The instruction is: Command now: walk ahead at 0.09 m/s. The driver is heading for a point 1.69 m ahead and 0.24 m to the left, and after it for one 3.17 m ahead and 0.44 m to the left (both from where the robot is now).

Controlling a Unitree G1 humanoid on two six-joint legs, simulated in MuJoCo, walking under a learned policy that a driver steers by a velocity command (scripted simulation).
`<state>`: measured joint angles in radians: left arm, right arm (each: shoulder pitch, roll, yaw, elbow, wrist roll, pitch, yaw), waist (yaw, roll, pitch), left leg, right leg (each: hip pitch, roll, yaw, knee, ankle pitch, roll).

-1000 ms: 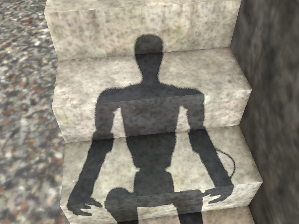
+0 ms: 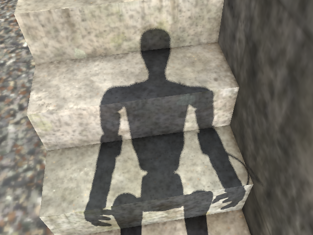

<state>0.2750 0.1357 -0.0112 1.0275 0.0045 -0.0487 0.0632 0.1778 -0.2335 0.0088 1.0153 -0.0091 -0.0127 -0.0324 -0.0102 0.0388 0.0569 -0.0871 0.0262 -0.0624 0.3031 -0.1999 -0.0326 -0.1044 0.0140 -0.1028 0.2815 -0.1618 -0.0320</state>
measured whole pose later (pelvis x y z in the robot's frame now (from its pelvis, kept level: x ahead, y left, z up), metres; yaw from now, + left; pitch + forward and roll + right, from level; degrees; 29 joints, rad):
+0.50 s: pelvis +0.02 +0.00 +0.00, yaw -1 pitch +1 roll -1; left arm 0.22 0.15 -0.02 0.92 0.02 -0.08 0.06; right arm 0.16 -0.18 0.02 0.99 -0.01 -0.04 -0.05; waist -0.01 0.01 0.00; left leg -0.06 0.04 -0.04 0.25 -0.20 -0.03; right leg -0.08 0.03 -0.08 0.22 -0.15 -0.03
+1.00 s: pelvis +0.00 +0.02 +0.00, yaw -1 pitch -1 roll +0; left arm 0.27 0.19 0.00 0.96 0.02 -0.04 0.06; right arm 0.18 -0.21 0.00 1.05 -0.01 -0.02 -0.03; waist -0.01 0.00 0.05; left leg -0.09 0.00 -0.03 0.29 -0.20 0.00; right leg -0.13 -0.02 -0.07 0.30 -0.17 0.00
